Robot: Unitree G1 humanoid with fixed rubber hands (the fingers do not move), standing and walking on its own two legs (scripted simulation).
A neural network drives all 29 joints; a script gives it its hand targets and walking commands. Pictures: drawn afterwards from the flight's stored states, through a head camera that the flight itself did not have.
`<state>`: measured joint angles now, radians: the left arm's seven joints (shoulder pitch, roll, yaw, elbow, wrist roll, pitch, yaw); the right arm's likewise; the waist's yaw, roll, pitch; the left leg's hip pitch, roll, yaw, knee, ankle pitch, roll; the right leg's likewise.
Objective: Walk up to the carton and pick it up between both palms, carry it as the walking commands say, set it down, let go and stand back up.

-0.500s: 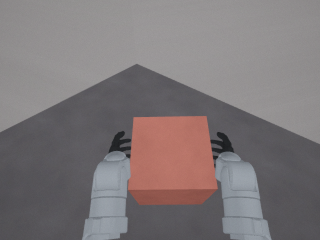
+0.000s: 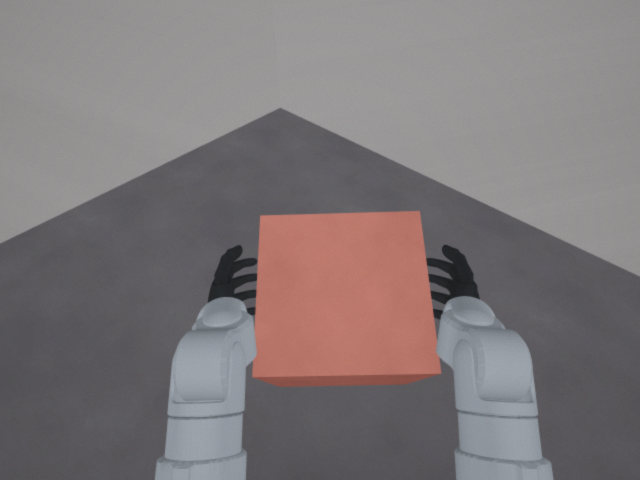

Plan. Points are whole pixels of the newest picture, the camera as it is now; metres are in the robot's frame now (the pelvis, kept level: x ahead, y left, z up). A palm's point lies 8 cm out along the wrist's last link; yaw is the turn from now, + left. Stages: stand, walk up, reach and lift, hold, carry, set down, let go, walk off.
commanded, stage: carry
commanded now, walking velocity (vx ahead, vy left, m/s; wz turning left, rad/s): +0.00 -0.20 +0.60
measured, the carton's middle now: (340, 309) +0.36 -0.01 +0.02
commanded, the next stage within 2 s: none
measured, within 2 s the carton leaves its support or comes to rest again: neither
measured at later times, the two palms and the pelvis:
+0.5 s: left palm (174, 388) +0.22 +0.17 +0.09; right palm (420, 319) +0.29 -0.09 +0.10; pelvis -0.02 -0.04 +0.00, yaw +15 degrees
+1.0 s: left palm (203, 458) +0.16 +0.13 +0.08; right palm (428, 316) +0.30 -0.10 +0.09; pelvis -0.01 -0.14 -0.01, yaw +33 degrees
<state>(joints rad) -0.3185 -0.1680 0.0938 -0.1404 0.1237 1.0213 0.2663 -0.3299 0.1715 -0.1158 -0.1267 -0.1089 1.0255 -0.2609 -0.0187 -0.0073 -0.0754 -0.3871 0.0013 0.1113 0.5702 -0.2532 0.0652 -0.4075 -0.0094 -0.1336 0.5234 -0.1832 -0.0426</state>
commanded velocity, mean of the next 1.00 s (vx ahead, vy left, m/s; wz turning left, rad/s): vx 0.00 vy -0.20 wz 0.60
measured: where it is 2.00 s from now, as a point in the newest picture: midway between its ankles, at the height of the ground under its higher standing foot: outside the picture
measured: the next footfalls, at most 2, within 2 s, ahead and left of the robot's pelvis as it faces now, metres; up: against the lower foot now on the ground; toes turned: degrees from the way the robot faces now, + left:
right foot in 0.72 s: +0.07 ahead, -0.23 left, +0.00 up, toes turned +18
left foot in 0.96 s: -0.01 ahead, -0.04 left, +0.00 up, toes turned +40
